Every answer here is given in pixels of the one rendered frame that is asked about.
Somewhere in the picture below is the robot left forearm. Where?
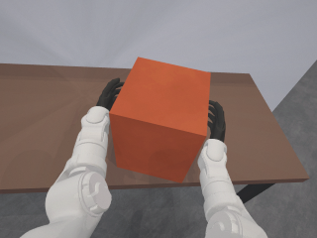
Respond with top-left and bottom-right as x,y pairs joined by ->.
45,106 -> 110,207

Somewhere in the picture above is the table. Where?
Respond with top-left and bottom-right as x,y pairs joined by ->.
0,63 -> 310,204

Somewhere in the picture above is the robot right hand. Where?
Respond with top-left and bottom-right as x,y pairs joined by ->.
207,100 -> 226,143

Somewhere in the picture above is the robot left hand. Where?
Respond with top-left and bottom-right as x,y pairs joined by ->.
96,77 -> 125,112

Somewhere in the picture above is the carton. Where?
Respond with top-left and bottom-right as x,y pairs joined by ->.
109,57 -> 211,183

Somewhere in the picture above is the right robot upper arm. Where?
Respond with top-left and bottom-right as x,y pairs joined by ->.
205,209 -> 267,238

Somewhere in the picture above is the robot right forearm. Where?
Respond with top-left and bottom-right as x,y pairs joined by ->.
197,139 -> 257,224

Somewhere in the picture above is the left robot upper arm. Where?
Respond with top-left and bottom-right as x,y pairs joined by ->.
20,171 -> 112,238

